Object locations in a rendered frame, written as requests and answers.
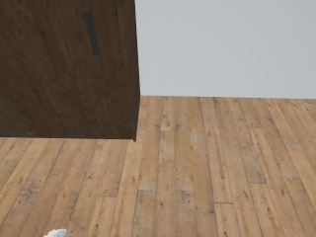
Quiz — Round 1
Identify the wardrobe door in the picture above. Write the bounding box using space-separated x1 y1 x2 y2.
0 87 33 132
0 0 133 138

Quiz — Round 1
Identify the handle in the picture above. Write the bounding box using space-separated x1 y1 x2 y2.
83 9 100 56

